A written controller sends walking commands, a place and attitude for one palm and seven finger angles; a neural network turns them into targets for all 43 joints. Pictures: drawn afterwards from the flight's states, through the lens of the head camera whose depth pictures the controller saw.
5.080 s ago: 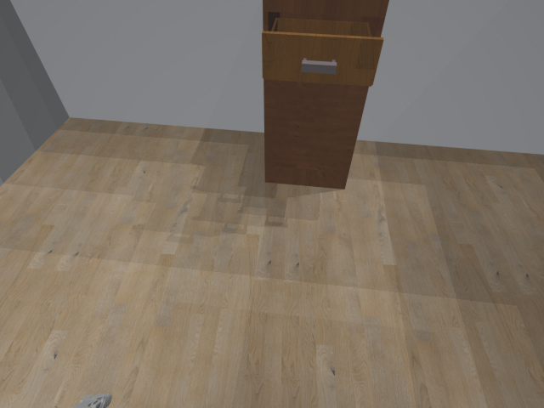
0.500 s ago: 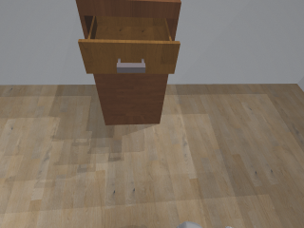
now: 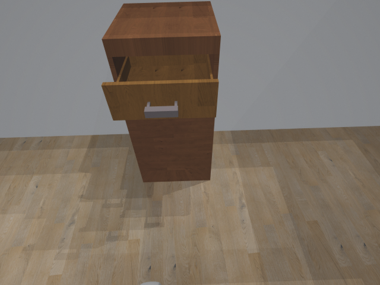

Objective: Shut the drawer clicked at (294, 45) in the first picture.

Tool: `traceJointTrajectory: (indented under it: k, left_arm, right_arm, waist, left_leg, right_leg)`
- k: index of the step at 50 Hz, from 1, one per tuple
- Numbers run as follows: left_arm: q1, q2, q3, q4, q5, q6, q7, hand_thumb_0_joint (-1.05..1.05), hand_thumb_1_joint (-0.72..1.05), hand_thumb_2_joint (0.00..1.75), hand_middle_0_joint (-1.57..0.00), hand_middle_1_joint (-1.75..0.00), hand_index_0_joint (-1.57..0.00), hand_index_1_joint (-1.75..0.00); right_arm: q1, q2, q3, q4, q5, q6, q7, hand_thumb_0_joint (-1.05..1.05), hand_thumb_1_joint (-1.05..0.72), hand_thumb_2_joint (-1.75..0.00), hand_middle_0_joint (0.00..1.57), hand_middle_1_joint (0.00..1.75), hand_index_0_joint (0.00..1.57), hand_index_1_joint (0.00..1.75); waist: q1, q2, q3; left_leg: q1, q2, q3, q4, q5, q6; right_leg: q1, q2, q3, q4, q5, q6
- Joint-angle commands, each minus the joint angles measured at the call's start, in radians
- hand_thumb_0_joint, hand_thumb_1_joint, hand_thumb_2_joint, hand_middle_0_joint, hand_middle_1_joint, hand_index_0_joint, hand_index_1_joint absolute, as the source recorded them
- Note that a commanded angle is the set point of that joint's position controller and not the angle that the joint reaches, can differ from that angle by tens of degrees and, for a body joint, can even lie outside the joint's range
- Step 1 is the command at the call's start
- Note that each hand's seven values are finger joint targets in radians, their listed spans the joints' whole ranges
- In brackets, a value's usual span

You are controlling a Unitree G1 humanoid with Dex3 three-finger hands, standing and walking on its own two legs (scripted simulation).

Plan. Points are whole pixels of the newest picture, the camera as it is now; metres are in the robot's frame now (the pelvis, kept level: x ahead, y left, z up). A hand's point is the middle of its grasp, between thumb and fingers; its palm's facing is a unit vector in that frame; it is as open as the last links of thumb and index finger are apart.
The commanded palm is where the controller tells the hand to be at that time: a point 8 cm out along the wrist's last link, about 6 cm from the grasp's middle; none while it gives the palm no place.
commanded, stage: take the last steps up to it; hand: left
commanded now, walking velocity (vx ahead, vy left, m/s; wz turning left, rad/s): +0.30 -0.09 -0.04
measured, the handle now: (162, 107) +0.67 +0.13 +0.00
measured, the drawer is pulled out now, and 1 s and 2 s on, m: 0.20 0.20 0.20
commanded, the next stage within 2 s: come to a stop and stand still in 0.66 s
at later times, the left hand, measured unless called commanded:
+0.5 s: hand (112, 283) +0.18 +0.21 -0.18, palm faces +0.01 -0.99 -0.14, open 7.4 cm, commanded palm none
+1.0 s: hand (161, 209) +0.37 +0.11 -0.17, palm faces -0.02 -0.97 -0.23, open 7.2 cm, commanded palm none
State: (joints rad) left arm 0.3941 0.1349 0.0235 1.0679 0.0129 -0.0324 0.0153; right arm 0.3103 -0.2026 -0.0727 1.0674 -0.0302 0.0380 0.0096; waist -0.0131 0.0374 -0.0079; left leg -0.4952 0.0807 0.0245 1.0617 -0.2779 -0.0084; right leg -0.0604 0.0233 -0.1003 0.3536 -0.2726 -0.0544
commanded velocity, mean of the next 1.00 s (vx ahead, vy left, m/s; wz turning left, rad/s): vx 0.10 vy -0.03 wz -0.02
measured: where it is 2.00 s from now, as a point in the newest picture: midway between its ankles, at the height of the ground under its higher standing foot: outside the picture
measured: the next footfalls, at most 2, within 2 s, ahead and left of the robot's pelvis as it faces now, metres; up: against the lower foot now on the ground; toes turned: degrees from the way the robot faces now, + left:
left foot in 0.24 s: +0.16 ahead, +0.14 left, +0.00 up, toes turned +7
right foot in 0.74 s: +0.36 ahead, -0.16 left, +0.00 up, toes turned -12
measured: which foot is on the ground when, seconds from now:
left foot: up 0.00-0.22, down 0.24-0.74, up 0.76-1.00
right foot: down 0.00-0.24, up 0.26-0.72, down 0.74-1.00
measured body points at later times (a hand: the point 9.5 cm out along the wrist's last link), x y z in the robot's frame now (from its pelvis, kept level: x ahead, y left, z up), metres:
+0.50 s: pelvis +0.15 +0.03 +0.00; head +0.15 +0.06 +0.45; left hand +0.18 +0.27 -0.17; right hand +0.15 -0.20 -0.14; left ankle +0.12 +0.13 -0.74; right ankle +0.17 -0.12 -0.66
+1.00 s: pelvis +0.28 -0.06 -0.01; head +0.31 -0.08 +0.44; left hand +0.38 +0.17 -0.15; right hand +0.29 -0.29 -0.18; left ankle +0.28 +0.06 -0.70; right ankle +0.32 -0.15 -0.74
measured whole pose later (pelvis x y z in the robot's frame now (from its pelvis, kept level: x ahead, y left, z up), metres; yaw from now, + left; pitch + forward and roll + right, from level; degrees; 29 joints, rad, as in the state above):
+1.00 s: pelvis +0.28 -0.06 -0.01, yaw -3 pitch -1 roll +0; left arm 0.14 0.14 0.04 1.02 0.02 -0.01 0.03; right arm 0.23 -0.17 -0.05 1.06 0.00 0.04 -0.03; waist -0.01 0.04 0.08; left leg -0.41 0.05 0.06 0.92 -0.46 -0.04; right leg -0.30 -0.03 -0.16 0.51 -0.20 -0.06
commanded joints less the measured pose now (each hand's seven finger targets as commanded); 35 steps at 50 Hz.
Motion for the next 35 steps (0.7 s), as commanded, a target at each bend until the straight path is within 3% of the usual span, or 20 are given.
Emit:
traceJointTrajectory:
  k: [1,5,7,8,10,11,12,13,14,16,17,18,20,25,31,33,34,35]
  left_arm:
    - [0.089,0.111,0.023,-0.007,0.009,-0.034,0.009,0.0,0.9,0.9,-0.2,-0.3,-0.2,-0.3]
    - [0.137,0.124,0.026,0.041,0.017,-0.032,0.011,0.0,0.9,0.9,-0.2,-0.3,-0.2,-0.3]
    - [0.141,0.129,0.029,0.054,0.019,-0.027,0.009,0.0,0.9,0.9,-0.2,-0.3,-0.2,-0.3]
    - [0.134,0.126,0.028,0.063,0.016,-0.026,0.008,0.0,0.9,0.9,-0.2,-0.3,-0.2,-0.3]
    - [0.109,0.115,0.029,0.072,0.003,-0.023,0.004,0.0,0.9,0.9,-0.2,-0.3,-0.2,-0.3]
    - [0.133,0.069,0.023,0.064,-0.001,-0.021,-0.002,0.0,0.9,0.9,-0.2,-0.3,-0.2,-0.3]
    - [0.118,0.038,0.015,0.031,-0.006,-0.021,-0.012,0.0,0.9,0.9,-0.2,-0.3,-0.2,-0.3]
    - [0.066,0.089,0.025,0.01,0.01,-0.009,-0.008,0.0,0.9,0.9,-0.2,-0.3,-0.2,-0.3]
    - [0.028,0.086,0.032,0.013,0.016,-0.002,-0.01,0.0,0.9,0.9,-0.2,-0.3,-0.2,-0.3]
    - [0.015,0.067,0.036,0.023,0.018,0.007,-0.026,0.0,0.9,0.9,-0.2,-0.3,-0.2,-0.3]
    - [0.032,0.045,0.038,0.025,0.021,0.014,-0.031,0.0,0.9,0.9,-0.2,-0.3,-0.2,-0.3]
    - [0.038,0.032,0.04,0.022,0.023,0.019,-0.031,0.0,0.9,0.9,-0.2,-0.3,-0.2,-0.3]
    - [0.034,0.024,0.04,0.01,0.021,0.03,-0.033,0.0,0.9,0.9,-0.2,-0.3,-0.2,-0.3]
    - [-0.106,0.054,0.044,-0.054,0.018,0.041,-0.042,0.0,0.9,0.9,-0.2,-0.3,-0.2,-0.3]
    - [-0.272,0.077,0.041,-0.114,0.009,0.029,-0.043,0.0,0.9,0.9,-0.2,-0.3,-0.2,-0.3]
    - [-0.244,0.088,0.046,-0.11,0.009,0.019,-0.043,0.0,0.9,0.9,-0.2,-0.3,-0.2,-0.3]
    - [-0.172,0.106,0.052,-0.085,0.009,0.01,-0.042,0.0,0.9,0.9,-0.2,-0.3,-0.2,-0.3]
    - [-0.042,0.139,0.06,-0.041,0.013,-0.003,-0.038,0.0,0.9,0.9,-0.2,-0.3,-0.2,-0.3]
  right_arm:
    - [-0.119,-0.03,-0.006,-0.086,0.001,-0.036,0.003,0.0,-0.9,-0.9,0.2,0.3,0.2,0.3]
    - [-0.196,0.003,0.006,-0.102,0.004,-0.057,0.004,0.0,-0.9,-0.9,0.2,0.3,0.2,0.3]
    - [-0.192,0.016,0.012,-0.099,0.008,-0.069,0.003,0.0,-0.9,-0.9,0.2,0.3,0.2,0.3]
    - [-0.16,0.016,0.012,-0.085,0.008,-0.076,-0.001,0.0,-0.9,-0.9,0.2,0.3,0.2,0.3]
    - [0.016,-0.011,0.006,-0.022,0.005,-0.093,-0.018,0.0,-0.9,-0.9,0.2,0.3,0.2,0.3]
    - [0.15,-0.101,-0.016,0.016,-0.002,-0.101,-0.028,0.0,-0.9,-0.9,0.2,0.3,0.2,0.3]
    - [0.263,-0.2,-0.036,0.034,-0.004,-0.104,-0.037,0.0,-0.9,-0.9,0.2,0.3,0.2,0.3]
    - [0.252,-0.213,-0.035,0.034,0.004,-0.09,-0.045,0.0,-0.9,-0.9,0.2,0.3,0.2,0.3]
    - [0.176,-0.159,-0.024,0.026,0.004,-0.091,-0.047,0.0,-0.9,-0.9,0.2,0.3,0.2,0.3]
    - [0.052,-0.069,0.0,-0.011,0.008,-0.102,-0.048,0.0,-0.9,-0.9,0.2,0.3,0.2,0.3]
    - [0.041,-0.052,0.007,-0.012,0.007,-0.11,-0.047,0.0,-0.9,-0.9,0.2,0.3,0.2,0.3]
    - [0.052,-0.028,0.006,-0.013,0.005,-0.116,-0.048,0.0,-0.9,-0.9,0.2,0.3,0.2,0.3]
    - [0.052,-0.037,0.005,-0.018,0.008,-0.121,-0.047,0.0,-0.9,-0.9,0.2,0.3,0.2,0.3]
    - [0.086,-0.063,0.001,-0.012,0.006,-0.117,-0.043,0.0,-0.9,-0.9,0.2,0.3,0.2,0.3]
    - [0.126,-0.095,-0.014,0.005,-0.007,-0.1,-0.038,0.0,-0.9,-0.9,0.2,0.3,0.2,0.3]
    - [0.116,-0.113,-0.018,0.006,-0.007,-0.094,-0.039,0.0,-0.9,-0.9,0.2,0.3,0.2,0.3]
    - [0.105,-0.118,-0.019,0.008,-0.004,-0.09,-0.038,0.0,-0.9,-0.9,0.2,0.3,0.2,0.3]
    - [0.104,-0.11,-0.016,0.011,0.002,-0.089,-0.033,0.0,-0.9,-0.9,0.2,0.3,0.2,0.3]
  waist:
    - [0.031,-0.155,0.151]
    - [0.053,-0.15,0.134]
    - [0.051,-0.158,0.129]
    - [0.033,-0.152,0.122]
    - [-0.045,-0.096,0.047]
    - [-0.093,0.096,-0.038]
    - [-0.11,0.282,-0.088]
    - [-0.106,0.159,-0.042]
    - [-0.08,0.084,0.039]
    - [-0.022,0.035,0.148]
    - [-0.002,0.054,0.146]
    - [0.004,0.034,0.132]
    - [0.019,0.054,0.112]
    - [0.007,0.101,0.143]
    - [-0.036,0.115,0.161]
    - [-0.018,0.111,0.118]
    - [0.02,0.078,0.073]
    - [0.075,0.014,-0.004]
  left_leg:
    - [-0.137,0.032,0.018,-0.061,0.012,-0.015]
    - [-0.096,0.021,0.064,-0.246,-0.055,-0.004]
    - [0.006,-0.001,0.088,-0.348,-0.076,0.014]
    - [0.081,-0.012,0.104,-0.408,-0.044,0.02]
    - [0.378,-0.05,0.12,-0.575,0.073,0.036]
    - [0.606,0.117,-0.1,-0.639,0.028,0.082]
    - [0.712,0.387,-0.458,-0.784,0.058,0.181]
    - [0.624,0.437,-0.51,-0.844,-0.028,0.22]
    - [0.5,0.384,-0.41,-0.871,-0.078,0.197]
    - [0.325,0.32,-0.269,-0.903,-0.043,0.167]
    - [0.298,0.288,-0.185,-0.903,0.032,0.151]
    - [0.306,0.267,-0.129,-0.89,0.132,0.148]
    - [0.325,0.233,-0.037,-0.879,0.238,0.147]
    - [0.373,0.219,0.021,-0.877,0.323,0.15]
    - [0.403,0.236,0.03,-0.815,0.391,0.134]
    - [0.396,0.241,0.033,-0.751,0.419,0.119]
    - [0.385,0.218,0.059,-0.652,0.462,0.098]
    - [0.349,0.164,0.096,-0.491,0.439,0.067]
  right_leg:
    - [-0.045,-0.264,0.238,-0.217,0.028,-0.114]
    - [0.012,-0.273,0.222,-0.155,0.203,-0.135]
    - [-0.015,-0.266,0.21,-0.116,0.251,-0.129]
    - [-0.038,-0.255,0.195,-0.08,0.276,-0.117]
    - [-0.134,-0.181,0.121,0.148,0.363,-0.068]
    - [-0.305,-0.107,0.075,0.389,0.192,-0.021]
    - [-0.52,-0.018,0.001,0.664,-0.247,0.027]
    - [-0.551,-0.054,0.096,0.805,-0.278,0.011]
    - [-0.563,-0.095,0.121,0.855,-0.196,0.012]
    - [-0.54,-0.145,0.115,0.856,-0.068,0.031]
    - [-0.519,-0.152,0.113,0.835,-0.029,0.043]
    - [-0.511,-0.15,0.103,0.818,-0.001,0.051]
    - [-0.521,-0.149,0.089,0.781,0.047,0.065]
    - [-0.586,-0.164,0.06,0.616,0.122,0.086]
    - [-0.483,-0.133,-0.001,0.334,0.08,0.067]
    - [-0.363,-0.107,-0.015,0.268,0.069,0.048]
    - [-0.243,-0.082,-0.034,0.208,0.093,0.04]
    - [-0.065,-0.062,-0.041,0.139,0.146,0.034]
